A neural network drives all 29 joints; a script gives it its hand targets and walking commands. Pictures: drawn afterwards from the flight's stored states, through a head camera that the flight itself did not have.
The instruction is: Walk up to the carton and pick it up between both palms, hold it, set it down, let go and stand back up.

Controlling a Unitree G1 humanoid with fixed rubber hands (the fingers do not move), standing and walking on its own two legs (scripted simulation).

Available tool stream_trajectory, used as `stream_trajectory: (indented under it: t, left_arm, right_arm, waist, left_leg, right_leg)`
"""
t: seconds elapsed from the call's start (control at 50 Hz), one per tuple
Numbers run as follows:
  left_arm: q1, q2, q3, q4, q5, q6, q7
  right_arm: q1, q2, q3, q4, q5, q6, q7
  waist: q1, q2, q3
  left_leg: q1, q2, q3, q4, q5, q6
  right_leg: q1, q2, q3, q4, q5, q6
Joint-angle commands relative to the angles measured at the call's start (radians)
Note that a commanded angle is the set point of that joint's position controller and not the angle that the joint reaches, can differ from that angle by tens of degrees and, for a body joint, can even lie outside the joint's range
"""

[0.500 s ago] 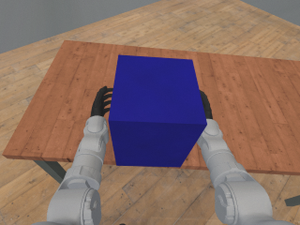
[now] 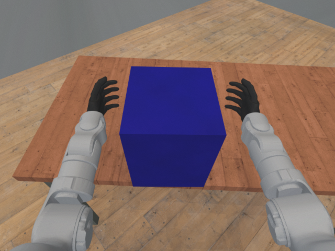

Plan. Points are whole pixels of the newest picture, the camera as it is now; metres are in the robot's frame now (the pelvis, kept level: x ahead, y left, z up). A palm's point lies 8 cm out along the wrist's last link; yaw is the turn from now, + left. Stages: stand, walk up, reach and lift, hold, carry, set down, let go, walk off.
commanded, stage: set down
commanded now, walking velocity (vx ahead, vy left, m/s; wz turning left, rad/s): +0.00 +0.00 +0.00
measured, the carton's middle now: (169, 130) +0.40 +0.05 +0.05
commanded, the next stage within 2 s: none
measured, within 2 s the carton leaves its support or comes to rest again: neither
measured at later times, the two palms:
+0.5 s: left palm (76, 86) +0.37 +0.25 +0.20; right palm (259, 85) +0.43 -0.12 +0.21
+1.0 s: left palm (82, 116) +0.32 +0.23 +0.16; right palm (266, 123) +0.37 -0.15 +0.15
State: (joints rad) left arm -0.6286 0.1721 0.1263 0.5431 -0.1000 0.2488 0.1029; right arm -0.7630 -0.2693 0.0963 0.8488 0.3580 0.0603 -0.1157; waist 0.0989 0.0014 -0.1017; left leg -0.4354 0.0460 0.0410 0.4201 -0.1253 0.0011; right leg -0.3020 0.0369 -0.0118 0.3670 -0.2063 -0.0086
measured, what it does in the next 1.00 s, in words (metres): stands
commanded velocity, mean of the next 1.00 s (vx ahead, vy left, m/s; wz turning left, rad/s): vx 0.00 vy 0.00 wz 0.00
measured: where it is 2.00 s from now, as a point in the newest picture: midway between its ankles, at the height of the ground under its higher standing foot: outside the picture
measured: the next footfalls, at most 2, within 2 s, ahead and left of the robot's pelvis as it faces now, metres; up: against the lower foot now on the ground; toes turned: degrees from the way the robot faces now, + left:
none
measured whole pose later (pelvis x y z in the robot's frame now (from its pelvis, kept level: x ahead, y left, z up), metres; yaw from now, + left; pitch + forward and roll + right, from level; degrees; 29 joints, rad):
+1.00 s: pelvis -0.01 +0.00 +0.00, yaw +0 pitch +0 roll -1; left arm -0.44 0.24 0.15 -0.08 -0.13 0.78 0.14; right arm -0.53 -0.32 0.08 0.32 0.47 0.39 -0.12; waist 0.05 -0.05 0.00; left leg -0.27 0.03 0.05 0.37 -0.11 0.00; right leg -0.16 0.02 0.00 0.37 -0.22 -0.01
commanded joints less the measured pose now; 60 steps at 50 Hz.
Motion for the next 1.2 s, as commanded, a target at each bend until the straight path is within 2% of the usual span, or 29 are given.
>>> stream_trajectory:
  t: [0.0, 0.08, 0.12, 0.14, 0.22, 0.3, 0.34, 0.36, 0.38, 0.4, 0.42, 0.44, 0.46, 0.54, 0.56, 0.58, 0.6, 0.68, 0.7, 0.74, 0.84, 0.88, 0.92, 0.94, 1.02, 1.04, 1.06, 1.16, 1.18]
  left_arm:
    - [-0.451, 0.158, 0.029, -0.204, -0.029, 0.048, -0.004]
    - [-0.483, 0.184, 0.03, -0.184, -0.026, 0.093, 0.001]
    - [-0.538, 0.215, 0.018, -0.197, -0.047, 0.113, 0.004]
    - [-0.557, 0.237, 0.022, -0.263, -0.057, 0.126, 0.009]
    - [-0.602, 0.262, 0.015, -0.256, -0.095, 0.186, 0.021]
    - [-0.657, 0.291, 0.01, -0.321, -0.114, 0.254, 0.038]
    - [-0.644, 0.312, 0.025, -0.282, -0.106, 0.297, 0.033]
    - [-0.653, 0.294, 0.013, -0.237, -0.106, 0.309, 0.031]
    - [-0.674, 0.326, 0.023, -0.335, -0.11, 0.327, 0.035]
    - [-0.673, 0.308, 0.015, -0.287, -0.11, 0.346, 0.031]
    - [-0.679, 0.317, 0.015, -0.319, -0.108, 0.351, 0.034]
    - [-0.656, 0.313, 0.016, -0.277, -0.105, 0.359, 0.031]
    - [-0.667, 0.329, 0.027, -0.373, -0.108, 0.377, 0.035]
    - [-0.585, 0.288, 0.027, -0.385, -0.08, 0.438, 0.023]
    - [-0.541, 0.273, 0.018, -0.412, -0.078, 0.451, 0.013]
    - [-0.585, 0.263, -0.002, -0.406, -0.082, 0.451, 0.009]
    - [-0.499, 0.228, 0.0, -0.399, -0.067, 0.465, 0.006]
    - [-0.395, 0.193, 0.009, -0.513, -0.034, 0.475, -0.005]
    - [-0.401, 0.209, 0.03, -0.559, -0.018, 0.474, -0.001]
    - [-0.423, 0.214, 0.028, -0.646, -0.029, 0.468, 0.013]
    - [-0.329, 0.207, 0.043, -0.797, -0.031, 0.477, 0.044]
    - [-0.26, 0.195, 0.054, -0.802, -0.029, 0.489, 0.047]
    - [-0.203, 0.191, 0.055, -0.834, -0.028, 0.498, 0.04]
    - [-0.16, 0.178, 0.064, -0.855, -0.019, 0.502, 0.037]
    - [-0.065, 0.159, 0.049, -0.845, -0.044, 0.499, 0.015]
    - [-0.052, 0.164, 0.055, -0.86, -0.045, 0.49, 0.01]
    - [-0.034, 0.165, 0.051, -0.872, -0.046, 0.486, 0.006]
    - [0.083, 0.147, 0.067, -0.888, -0.041, 0.427, -0.007]
    - [0.039, 0.163, 0.079, -0.91, -0.037, 0.41, -0.002]
  right_arm:
    - [-0.536, -0.145, -0.024, -0.233, 0.03, 0.034, -0.001]
    - [-0.512, -0.118, -0.013, -0.186, 0.037, 0.082, 0.001]
    - [-0.558, -0.14, -0.042, -0.201, 0.031, 0.107, -0.001]
    - [-0.565, -0.16, -0.049, -0.262, 0.037, 0.117, -0.002]
    - [-0.622, -0.168, -0.067, -0.292, 0.042, 0.169, -0.009]
    - [-0.683, -0.205, -0.095, -0.344, 0.05, 0.221, -0.013]
    - [-0.676, -0.203, -0.088, -0.331, 0.046, 0.256, -0.022]
    - [-0.675, -0.194, -0.086, -0.278, 0.036, 0.271, -0.021]
    - [-0.685, -0.219, -0.094, -0.353, 0.056, 0.281, -0.023]
    - [-0.684, -0.216, -0.095, -0.317, 0.053, 0.295, -0.024]
    - [-0.678, -0.218, -0.104, -0.323, 0.05, 0.299, -0.025]
    - [-0.662, -0.198, -0.094, -0.286, 0.058, 0.312, -0.022]
    - [-0.659, -0.22, -0.093, -0.369, 0.072, 0.318, -0.024]
    - [-0.604, -0.228, -0.069, -0.361, 0.098, 0.344, -0.026]
    - [-0.552, -0.244, -0.067, -0.37, 0.102, 0.348, -0.025]
    - [-0.598, -0.242, -0.078, -0.345, 0.098, 0.355, -0.026]
    - [-0.515, -0.236, -0.064, -0.338, 0.096, 0.355, -0.02]
    - [-0.409, -0.246, -0.072, -0.398, 0.1, 0.335, -0.012]
    - [-0.415, -0.241, -0.067, -0.454, 0.11, 0.326, -0.009]
    - [-0.409, -0.254, -0.103, -0.517, 0.094, 0.309, -0.003]
    - [-0.328, -0.243, -0.112, -0.679, 0.103, 0.289, 0.004]
    - [-0.273, -0.233, -0.095, -0.716, 0.109, 0.291, 0.005]
    - [-0.206, -0.241, -0.097, -0.724, 0.111, 0.293, 0.001]
    - [-0.179, -0.248, -0.091, -0.761, 0.114, 0.287, 0.001]
    - [-0.069, -0.241, -0.105, -0.798, 0.099, 0.287, -0.002]
    - [-0.07, -0.246, -0.104, -0.826, 0.099, 0.282, -0.001]
    - [-0.033, -0.238, -0.114, -0.822, 0.087, 0.282, -0.005]
    - [0.099, -0.192, -0.109, -0.876, 0.06, 0.255, 0.002]
    - [0.069, -0.189, -0.12, -0.899, 0.051, 0.242, 0.0]
  waist:
    - [0.004, -0.054, -0.549]
    - [0.003, 0.028, -0.482]
    - [0.0, 0.025, -0.479]
    - [0.003, 0.037, -0.522]
    - [-0.023, 0.002, -0.492]
    - [-0.029, 0.024, -0.549]
    - [-0.023, 0.021, -0.517]
    - [-0.039, 0.017, -0.466]
    - [-0.021, 0.039, -0.531]
    - [-0.034, 0.027, -0.493]
    - [-0.041, 0.034, -0.526]
    - [-0.033, 0.051, -0.495]
    - [-0.026, 0.04, -0.554]
    - [-0.034, 0.053, -0.519]
    - [-0.051, 0.044, -0.508]
    - [-0.063, 0.066, -0.464]
    - [-0.071, 0.06, -0.421]
    - [-0.083, 0.078, -0.386]
    - [-0.066, 0.075, -0.395]
    - [-0.072, 0.081, -0.407]
    - [-0.043, 0.084, -0.425]
    - [-0.036, 0.056, -0.402]
    - [-0.046, 0.063, -0.381]
    - [-0.03, 0.054, -0.383]
    - [-0.059, 0.019, -0.347]
    - [-0.046, 0.027, -0.353]
    - [-0.056, 0.013, -0.322]
    - [-0.034, -0.026, -0.269]
    - [-0.016, 0.002, -0.274]
  left_leg:
    - [0.421, -0.043, 0.0, -0.009, 0.317, -0.022]
    - [0.394, -0.044, -0.002, -0.022, 0.285, -0.022]
    - [0.393, -0.038, -0.01, -0.04, 0.236, -0.023]
    - [0.411, -0.042, -0.006, -0.046, 0.239, -0.024]
    - [0.388, -0.04, -0.014, -0.053, 0.176, -0.018]
    - [0.42, -0.041, -0.016, -0.056, 0.159, -0.025]
    - [0.401, -0.041, -0.009, -0.064, 0.144, -0.016]
    - [0.385, -0.039, -0.014, -0.071, 0.108, -0.015]
    - [0.419, -0.039, -0.006, -0.076, 0.133, -0.016]
    - [0.407, -0.04, -0.01, -0.073, 0.127, -0.016]
    - [0.413, -0.041, -0.011, -0.068, 0.14, -0.018]
    - [0.401, -0.042, -0.013, -0.065, 0.126, -0.018]
    - [0.438, -0.041, -0.005, -0.069, 0.177, -0.023]
    - [0.489, -0.046, -0.013, -0.052, 0.262, -0.033]
    - [0.503, -0.044, -0.019, -0.052, 0.276, -0.036]
    - [0.498, -0.044, -0.019, -0.045, 0.238, -0.036]
    - [0.519, -0.039, -0.029, -0.057, 0.233, -0.038]
    - [0.58, -0.043, -0.036, -0.058, 0.271, -0.05]
    - [0.573, -0.044, -0.035, -0.054, 0.281, -0.053]
    - [0.585, -0.044, -0.039, -0.052, 0.259, -0.054]
    - [0.579, -0.051, -0.027, -0.034, 0.266, -0.049]
    - [0.57, -0.052, -0.022, -0.032, 0.275, -0.038]
    - [0.573, -0.054, -0.019, -0.036, 0.285, -0.037]
    - [0.579, -0.053, -0.017, -0.036, 0.311, -0.037]
    - [0.575, -0.055, -0.011, -0.043, 0.273, -0.025]
    - [0.573, -0.055, -0.007, -0.047, 0.276, -0.023]
    - [0.581, -0.055, -0.005, -0.055, 0.25, -0.018]
    - [0.576, -0.055, 0.001, -0.072, 0.215, -0.008]
    - [0.562, -0.055, 0.001, -0.074, 0.181, -0.009]
  right_leg:
    - [0.086, 0.006, 0.022, -0.039, 0.294, 0.057]
    - [0.086, -0.005, 0.039, -0.051, 0.249, 0.067]
    - [0.079, -0.008, 0.033, -0.067, 0.199, 0.067]
    - [0.091, -0.007, 0.036, -0.068, 0.209, 0.069]
    - [0.086, -0.012, 0.032, -0.07, 0.188, 0.074]
    - [0.071, -0.009, 0.02, -0.067, 0.181, 0.073]
    - [0.094, -0.011, 0.026, -0.074, 0.175, 0.074]
    - [0.072, -0.01, 0.018, -0.075, 0.124, 0.069]
    - [0.093, -0.012, 0.029, -0.078, 0.16, 0.069]
    - [0.086, -0.008, 0.023, -0.074, 0.157, 0.072]
    - [0.092, -0.007, 0.017, -0.07, 0.155, 0.066]
    - [0.076, -0.008, 0.017, -0.068, 0.141, 0.063]
    - [0.11, -0.006, 0.018, -0.071, 0.199, 0.067]
    - [0.116, 0.004, 0.0, -0.065, 0.278, 0.063]
    - [0.135, 0.008, -0.002, -0.066, 0.282, 0.06]
    - [0.071, 0.01, -0.008, -0.071, 0.225, 0.055]
    - [0.087, 0.013, -0.015, -0.082, 0.219, 0.049]
    - [0.099, 0.025, -0.017, -0.086, 0.231, 0.049]
    - [0.107, 0.025, -0.015, -0.08, 0.236, 0.051]
    - [0.068, 0.027, -0.016, -0.081, 0.198, 0.047]
    - [0.048, 0.027, -0.007, -0.062, 0.186, 0.044]
    - [0.047, 0.026, -0.003, -0.058, 0.199, 0.042]
    - [0.065, 0.025, 0.003, -0.057, 0.216, 0.044]
    - [0.075, 0.028, 0.004, -0.052, 0.229, 0.041]
    - [0.068, 0.024, 0.014, -0.059, 0.213, 0.037]
    - [0.073, 0.023, 0.02, -0.058, 0.216, 0.035]
    - [0.062, 0.019, 0.016, -0.064, 0.195, 0.038]
    - [0.062, 0.017, 0.022, -0.075, 0.148, 0.029]
    - [0.046, 0.013, 0.023, -0.075, 0.107, 0.026]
